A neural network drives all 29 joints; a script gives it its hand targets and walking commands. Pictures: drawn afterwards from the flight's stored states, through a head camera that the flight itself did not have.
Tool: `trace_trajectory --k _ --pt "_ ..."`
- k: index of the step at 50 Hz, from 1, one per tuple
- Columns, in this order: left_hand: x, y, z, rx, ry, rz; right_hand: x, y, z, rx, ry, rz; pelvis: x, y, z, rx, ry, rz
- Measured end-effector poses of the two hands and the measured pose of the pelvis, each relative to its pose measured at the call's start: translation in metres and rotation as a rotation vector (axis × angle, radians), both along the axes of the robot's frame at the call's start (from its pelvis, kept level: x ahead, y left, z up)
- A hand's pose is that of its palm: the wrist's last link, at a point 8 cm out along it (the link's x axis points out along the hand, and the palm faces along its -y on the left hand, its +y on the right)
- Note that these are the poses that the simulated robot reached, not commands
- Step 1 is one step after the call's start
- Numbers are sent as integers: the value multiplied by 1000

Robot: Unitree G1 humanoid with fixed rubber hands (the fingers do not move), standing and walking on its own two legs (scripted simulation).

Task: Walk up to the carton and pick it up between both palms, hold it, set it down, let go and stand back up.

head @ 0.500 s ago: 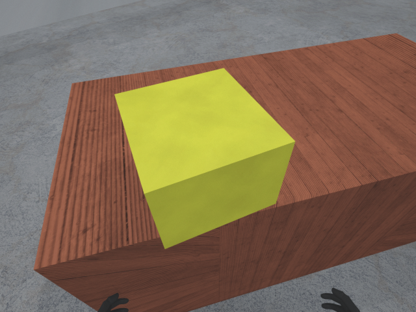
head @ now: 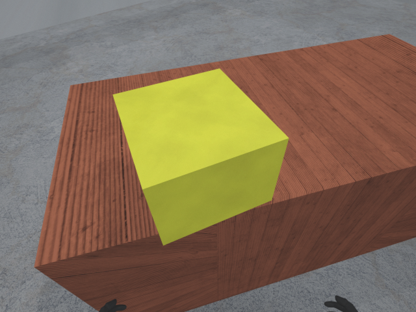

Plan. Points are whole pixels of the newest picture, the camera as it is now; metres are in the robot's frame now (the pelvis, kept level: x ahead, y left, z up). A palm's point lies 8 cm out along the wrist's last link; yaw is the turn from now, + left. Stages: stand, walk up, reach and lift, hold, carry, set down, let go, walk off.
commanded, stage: stand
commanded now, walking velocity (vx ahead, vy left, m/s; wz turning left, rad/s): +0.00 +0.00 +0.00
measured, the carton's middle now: (194, 148) +0.47 +0.06 +0.06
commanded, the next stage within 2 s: walk up in 1.10 s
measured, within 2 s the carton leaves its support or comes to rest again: neither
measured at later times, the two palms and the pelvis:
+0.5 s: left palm out of the picture +0.10 +0.24 -0.10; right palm out of the picture +0.09 -0.25 -0.10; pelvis -0.01 +0.00 +0.00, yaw +0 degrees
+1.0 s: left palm out of the picture +0.10 +0.24 -0.10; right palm out of the picture +0.09 -0.25 -0.10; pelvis +0.00 +0.00 +0.00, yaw -1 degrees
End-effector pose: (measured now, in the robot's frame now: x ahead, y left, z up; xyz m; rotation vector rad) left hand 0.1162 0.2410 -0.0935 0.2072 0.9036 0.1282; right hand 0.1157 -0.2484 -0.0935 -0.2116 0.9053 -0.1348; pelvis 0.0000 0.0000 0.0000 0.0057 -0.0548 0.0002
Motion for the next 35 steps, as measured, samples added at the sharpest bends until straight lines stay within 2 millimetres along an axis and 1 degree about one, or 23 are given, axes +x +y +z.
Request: trace_trajectory --k 18,35 --pt "-13 -1 -2 1 26 -4 -18 -3 -4 0 36 -11 -5 -2 1 1 2 -5" --pt "-15 -2 -4 3 42 -8 -25 -6 -6 -2 56 -19 -5 -2 2 1 4 -10"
